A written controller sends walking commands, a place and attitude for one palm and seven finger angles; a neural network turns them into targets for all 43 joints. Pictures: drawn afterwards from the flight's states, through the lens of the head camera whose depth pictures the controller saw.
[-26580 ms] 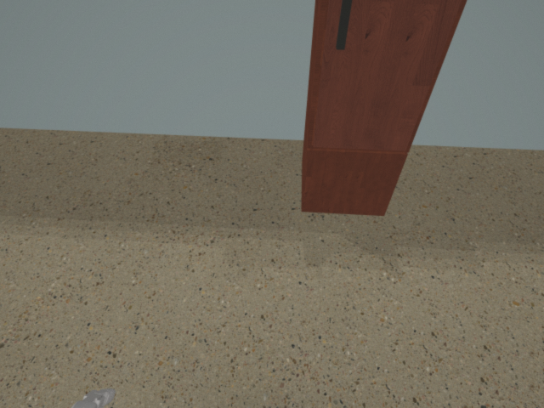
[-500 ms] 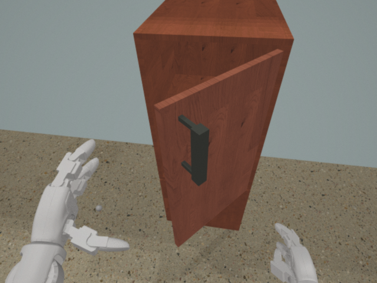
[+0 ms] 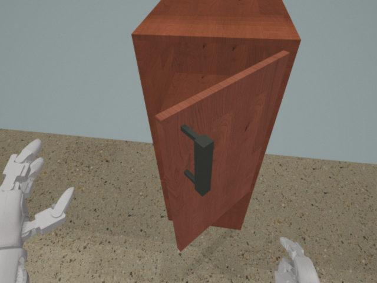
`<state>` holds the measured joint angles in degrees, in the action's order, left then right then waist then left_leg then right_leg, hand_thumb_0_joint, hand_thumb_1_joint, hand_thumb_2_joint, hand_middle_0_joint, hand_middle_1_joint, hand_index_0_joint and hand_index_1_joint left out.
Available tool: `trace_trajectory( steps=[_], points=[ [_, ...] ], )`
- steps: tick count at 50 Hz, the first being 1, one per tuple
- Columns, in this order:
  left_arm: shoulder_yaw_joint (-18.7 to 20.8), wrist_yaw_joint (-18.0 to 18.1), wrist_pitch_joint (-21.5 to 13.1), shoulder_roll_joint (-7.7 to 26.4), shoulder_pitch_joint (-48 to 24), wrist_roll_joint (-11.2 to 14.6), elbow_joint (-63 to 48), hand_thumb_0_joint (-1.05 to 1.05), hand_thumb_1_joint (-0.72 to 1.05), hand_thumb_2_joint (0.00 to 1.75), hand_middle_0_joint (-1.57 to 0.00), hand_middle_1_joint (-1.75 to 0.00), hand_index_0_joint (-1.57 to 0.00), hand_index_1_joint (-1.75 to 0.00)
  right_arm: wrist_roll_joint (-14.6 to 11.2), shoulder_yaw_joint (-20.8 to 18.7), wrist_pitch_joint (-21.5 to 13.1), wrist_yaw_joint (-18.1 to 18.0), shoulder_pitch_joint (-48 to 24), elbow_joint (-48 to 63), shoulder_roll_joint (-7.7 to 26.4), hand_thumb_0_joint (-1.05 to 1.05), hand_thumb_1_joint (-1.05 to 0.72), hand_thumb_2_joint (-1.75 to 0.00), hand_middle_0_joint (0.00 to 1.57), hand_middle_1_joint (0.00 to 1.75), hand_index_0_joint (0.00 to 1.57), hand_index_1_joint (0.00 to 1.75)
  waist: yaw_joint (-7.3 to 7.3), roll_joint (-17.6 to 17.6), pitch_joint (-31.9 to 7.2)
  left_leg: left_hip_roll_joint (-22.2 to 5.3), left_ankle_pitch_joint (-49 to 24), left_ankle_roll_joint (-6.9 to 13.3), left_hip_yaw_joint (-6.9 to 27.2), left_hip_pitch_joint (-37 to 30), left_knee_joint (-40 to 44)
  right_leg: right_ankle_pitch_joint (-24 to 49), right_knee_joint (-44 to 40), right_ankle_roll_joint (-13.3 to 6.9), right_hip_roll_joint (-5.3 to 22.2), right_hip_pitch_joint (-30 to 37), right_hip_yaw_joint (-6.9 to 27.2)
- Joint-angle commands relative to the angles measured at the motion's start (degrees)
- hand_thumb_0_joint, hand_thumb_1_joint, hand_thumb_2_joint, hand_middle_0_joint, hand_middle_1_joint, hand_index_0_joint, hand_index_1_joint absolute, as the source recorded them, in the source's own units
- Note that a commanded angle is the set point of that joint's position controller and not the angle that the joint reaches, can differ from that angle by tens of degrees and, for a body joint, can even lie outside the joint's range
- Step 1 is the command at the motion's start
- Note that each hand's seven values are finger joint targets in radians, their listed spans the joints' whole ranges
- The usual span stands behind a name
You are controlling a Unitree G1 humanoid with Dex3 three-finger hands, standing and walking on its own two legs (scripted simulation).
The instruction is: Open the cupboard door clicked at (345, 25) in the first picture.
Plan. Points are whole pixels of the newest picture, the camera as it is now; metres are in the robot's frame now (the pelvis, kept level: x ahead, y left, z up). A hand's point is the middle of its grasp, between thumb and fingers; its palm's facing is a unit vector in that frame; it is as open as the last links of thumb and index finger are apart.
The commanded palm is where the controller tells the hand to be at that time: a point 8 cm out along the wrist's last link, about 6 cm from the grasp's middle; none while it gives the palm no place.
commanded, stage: draw the hand back to the body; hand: left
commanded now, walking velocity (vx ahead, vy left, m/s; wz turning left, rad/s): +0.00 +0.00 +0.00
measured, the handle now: (195, 161) +0.31 +0.03 +0.13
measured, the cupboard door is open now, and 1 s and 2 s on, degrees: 49 49 49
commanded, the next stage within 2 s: step back with the hand held close in 0.46 s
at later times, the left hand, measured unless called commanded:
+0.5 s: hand (48, 204) +0.19 +0.25 +0.15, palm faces +0.45 -0.81 -0.39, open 7.5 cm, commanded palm +0.14 +0.29 +0.17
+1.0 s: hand (33, 226) +0.16 +0.26 +0.14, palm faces +0.33 -0.81 -0.49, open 7.4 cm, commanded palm +0.09 +0.31 +0.17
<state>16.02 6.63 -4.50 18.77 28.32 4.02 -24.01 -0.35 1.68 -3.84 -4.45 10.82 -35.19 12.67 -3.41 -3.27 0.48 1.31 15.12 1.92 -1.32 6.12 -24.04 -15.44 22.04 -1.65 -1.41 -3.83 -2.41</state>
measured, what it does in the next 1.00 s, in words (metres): shifts its weight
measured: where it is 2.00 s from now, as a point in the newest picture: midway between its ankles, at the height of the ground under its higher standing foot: outside the picture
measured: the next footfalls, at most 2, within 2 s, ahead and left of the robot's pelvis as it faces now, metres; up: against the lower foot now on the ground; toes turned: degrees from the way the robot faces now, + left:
right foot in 1.82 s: -0.31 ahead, -0.07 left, +0.00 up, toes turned -1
left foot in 2.00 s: -0.20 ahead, +0.12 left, +0.00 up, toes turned -5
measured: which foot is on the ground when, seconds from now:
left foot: down 0.00-1.00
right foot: down 0.00-1.00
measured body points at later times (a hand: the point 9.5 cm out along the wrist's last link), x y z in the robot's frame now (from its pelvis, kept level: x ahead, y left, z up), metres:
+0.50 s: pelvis +0.00 -0.01 +0.00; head -0.02 -0.03 +0.45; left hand +0.16 +0.29 +0.17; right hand +0.19 -0.23 -0.08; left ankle -0.02 +0.09 -0.74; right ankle -0.04 -0.10 -0.74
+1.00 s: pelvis -0.05 +0.01 +0.00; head -0.02 +0.02 +0.44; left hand +0.13 +0.30 +0.17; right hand +0.12 -0.25 -0.08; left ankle -0.02 +0.09 -0.74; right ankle -0.04 -0.10 -0.74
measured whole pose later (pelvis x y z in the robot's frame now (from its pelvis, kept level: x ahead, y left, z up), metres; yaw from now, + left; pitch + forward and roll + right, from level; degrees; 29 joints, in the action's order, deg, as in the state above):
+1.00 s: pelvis -0.05 +0.01 +0.00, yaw -1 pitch +1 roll -1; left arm 22.0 7.8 -6.9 24.8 33.1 3.9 -29.6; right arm -1.9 -1.4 1.6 -5.0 10.3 -31.6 13.8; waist 0.0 -0.6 2.5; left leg 0.6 12.6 2.7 -2.3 16.9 -28.9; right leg -12.0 25.9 -1.0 -1.7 -14.4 -1.8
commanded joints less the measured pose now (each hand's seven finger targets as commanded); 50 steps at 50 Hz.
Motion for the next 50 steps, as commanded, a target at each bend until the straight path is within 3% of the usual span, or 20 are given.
trace_trajectory(
  steps=[1,4,6,8,14,17,23,26,28,29,30,31,33,35,36,39,41,44,46,50],
  points=[
    [9.39,1.04,-3.74,11.82,-5.66,-0.12,-11.64,0.0,0.8,0.86,-0.2,-0.3,-0.2,-0.3,-0.01,-2.31,-2.52,-0.31,-7.44,9.05,5.9,0.0,-0.9,-0.9,0.2,0.3,0.2,0.3,-0.48,-1.16,-4.65,-2.52,-21.31,-1.09,2.48,-2.84,1.91,17.32,-2.86,0.23,1.38,-0.7,1.12],
    [10.88,1.22,-3.6,12.3,-5.37,0.19,-10.81,0.0,0.9,0.9,-0.2,-0.3,-0.2,-0.3,-0.08,-2.52,-2.45,-0.32,-7.17,8.96,5.82,0.0,-0.9,-0.9,0.2,0.3,0.2,0.3,-0.54,-0.8,-5.76,-2.62,-23.35,-1.14,2.59,-3.44,1.95,18.42,-2.51,0.36,1.38,-0.23,1.04],
    [9.11,0.94,-3.48,10.9,-5.21,-0.01,-10.95,0.0,0.9,0.9,-0.2,-0.3,-0.2,-0.3,-0.08,-2.67,-2.57,-0.12,-7.2,8.98,6.06,0.0,-0.9,-0.9,0.2,0.3,0.2,0.3,-0.27,-2.1,-6.02,-2.6,-24.3,-1.05,2.29,-3.91,1.72,19.04,-2.75,0.42,1.49,-0.26,1.12],
    [7.66,0.85,-3.14,9.49,-4.51,0.05,-10.27,0.0,0.9,0.9,-0.2,-0.3,-0.2,-0.3,-0.02,-2.73,-2.39,0.1,-6.96,8.87,6.22,0.0,-0.9,-0.9,0.2,0.3,0.2,0.3,0.02,-0.54,-5.51,-2.72,-24.48,-1.01,2.42,-3.99,1.95,18.84,-2.73,0.67,1.41,-0.78,0.94],
    [8.95,1.05,-3.26,11.05,-5.6,-0.01,-10.24,0.0,0.9,0.9,-0.2,-0.3,-0.2,-0.3,0.0,-2.85,-2.02,0.03,-7.33,8.96,6.27,0.0,-0.9,-0.9,0.2,0.3,0.2,0.3,-0.22,1.26,-5.56,-2.36,-21.51,-0.72,2.29,-3.28,2.26,18.2,-3.25,0.59,1.3,-0.33,1.19],
    [10.01,1.12,-3.46,12.04,-5.57,0.06,-11.21,0.0,0.9,0.9,-0.2,-0.3,-0.2,-0.3,0.07,-2.73,-2.1,-0.15,-7.49,8.92,5.96,0.0,-0.9,-0.9,0.2,0.3,0.2,0.3,-0.45,-0.69,-7.0,-2.13,-22.16,-0.73,1.98,-3.6,1.92,19.69,-3.19,0.59,1.63,0.68,1.43],
    [9.12,1.03,-3.38,11.21,-5.72,0.02,-11.36,0.0,0.9,0.9,-0.2,-0.3,-0.2,-0.3,-0.07,-2.61,-2.23,0.13,-7.56,8.81,5.88,0.0,-0.9,-0.9,0.2,0.3,0.2,0.3,-0.08,-2.12,-4.94,-2.27,-20.73,-0.94,2.0,-3.4,2.29,17.83,-3.93,0.52,1.42,-0.45,1.35],
    [9.61,0.95,-3.34,11.43,-4.89,0.13,-8.76,0.0,0.9,0.9,-0.2,-0.3,-0.2,-0.3,-0.06,-2.81,-2.23,0.01,-8.0,8.71,6.08,0.0,-0.9,-0.9,0.2,0.3,0.2,0.3,-0.27,1.81,-3.42,-2.27,-18.23,-0.6,1.84,-2.59,2.59,16.53,-4.7,0.64,1.24,-1.15,1.41],
    [8.79,0.8,-3.57,10.64,-5.86,0.2,-9.08,0.0,0.9,0.9,-0.2,-0.3,-0.2,-0.3,-0.16,-2.82,-1.97,0.01,-7.99,8.78,5.96,0.0,-0.9,-0.9,0.2,0.3,0.2,0.3,0.0,1.16,-3.25,-2.23,-16.78,-0.58,1.85,-2.56,2.98,15.03,-4.85,0.68,1.29,-1.35,1.59],
    [10.08,1.06,-4.1,12.69,-9.92,0.27,-11.96,0.0,0.9,0.9,-0.2,-0.3,-0.2,-0.3,-0.29,-2.8,-2.3,-0.07,-8.33,8.8,6.02,0.0,-0.9,-0.9,0.2,0.3,0.2,0.3,0.05,0.05,-4.58,-2.04,-15.9,-0.48,1.89,-3.11,2.83,14.39,-5.14,0.72,1.42,-1.15,1.93],
    [17.69,1.27,-5.99,20.17,-12.54,0.36,-13.3,0.0,0.9,0.9,-0.2,-0.3,-0.2,-0.3,-0.9,-3.1,-1.44,0.1,-6.78,10.07,7.46,0.0,-0.9,-0.9,0.2,0.3,0.2,0.3,1.74,0.59,0.54,-2.98,-12.1,0.92,3.48,0.65,0.58,16.5,-8.11,0.89,4.31,-7.25,7.47],
    [17.46,1.06,-6.9,19.93,-12.04,-0.09,-11.35,0.0,0.9,0.9,-0.2,-0.3,-0.2,-0.3,-0.76,-3.13,-0.8,0.06,-6.65,9.09,6.76,0.0,-0.9,-0.9,0.2,0.3,0.2,0.3,1.77,1.16,0.37,-2.85,-10.3,0.83,4.19,1.39,-0.26,17.24,-8.2,0.42,5.94,-7.09,7.95],
    [11.43,0.21,-5.94,12.56,-2.41,-0.08,-6.87,0.0,0.9,0.9,-0.2,-0.3,-0.2,-0.3,-0.52,-3.51,0.08,0.39,-6.78,9.52,6.94,0.0,-0.9,-0.9,0.2,0.3,0.2,0.3,2.13,5.01,-1.34,-2.93,-12.26,0.86,3.65,0.51,-1.73,20.21,-7.26,1.2,6.56,-7.48,7.81],
    [9.55,0.07,-5.36,10.64,0.82,-0.17,-6.43,0.0,0.9,0.9,-0.2,-0.3,-0.2,-0.3,-0.73,-3.96,1.06,0.73,-6.34,10.03,7.25,0.0,-0.9,-0.9,0.2,0.3,0.2,0.3,2.41,4.24,-4.14,-3.49,-14.71,0.73,2.98,0.4,-2.64,22.75,-5.64,1.96,6.98,-7.01,7.08],
    [9.75,0.24,-5.43,10.93,1.76,-0.19,-7.18,0.0,0.9,0.9,-0.2,-0.3,-0.2,-0.3,-0.85,-4.24,1.31,0.62,-6.68,10.1,7.45,0.0,-0.9,-0.9,0.2,0.3,0.2,0.3,2.26,2.73,-5.74,-3.82,-16.74,0.7,2.81,-0.1,-2.52,24.95,-4.72,2.15,7.12,-6.23,6.39],
    [11.01,0.91,-5.29,12.95,2.49,-0.29,-11.09,0.0,0.9,0.9,-0.2,-0.3,-0.2,-0.3,-1.13,-4.62,2.35,0.45,-6.09,11.36,7.59,0.0,-0.9,-0.9,0.2,0.3,0.2,0.3,2.59,3.98,-9.42,-4.85,-20.58,0.39,3.04,0.47,-3.16,27.23,-1.92,2.1,6.94,-5.16,5.94],
    [13.8,1.78,-5.74,16.36,1.83,-0.37,-14.01,0.0,0.9,0.9,-0.2,-0.3,-0.2,-0.3,-1.19,-4.78,2.74,-0.03,-6.48,11.45,7.48,0.0,-0.9,-0.9,0.2,0.3,0.2,0.3,2.52,3.32,-10.52,-4.99,-21.31,0.3,3.41,1.62,-3.5,28.01,-0.64,1.7,7.43,-4.49,5.99],
    [14.89,2.46,-6.32,17.11,2.48,-0.25,-17.9,0.0,0.9,0.9,-0.2,-0.3,-0.2,-0.3,-1.41,-4.88,2.76,-0.38,-6.03,12.76,7.01,0.0,-0.9,-0.9,0.2,0.3,0.2,0.3,2.61,3.11,-11.58,-5.45,-21.81,0.26,4.05,3.25,-4.2,27.46,1.38,1.28,7.33,-4.43,6.75],
    [16.6,2.95,-6.64,18.54,3.37,-0.23,-18.61,0.0,0.9,0.9,-0.2,-0.3,-0.2,-0.3,-1.26,-4.91,2.75,-0.78,-6.4,12.66,7.1,0.0,-0.9,-0.9,0.2,0.3,0.2,0.3,2.47,0.5,-11.64,-6.12,-21.63,0.39,5.17,5.12,-3.51,25.56,2.48,1.17,7.12,-4.16,6.67],
    [15.65,3.1,-7.16,16.16,5.22,-0.34,-18.38,0.0,0.9,0.9,-0.2,-0.3,-0.2,-0.3,-1.2,-4.87,2.12,-0.7,-5.48,13.2,7.46,0.0,-0.9,-0.9,0.2,0.3,0.2,0.3,2.65,-2.41,-9.35,-8.14,-16.28,1.02,7.83,10.67,-0.16,15.48,4.86,1.46,4.5,-4.78,5.91]
  ],
)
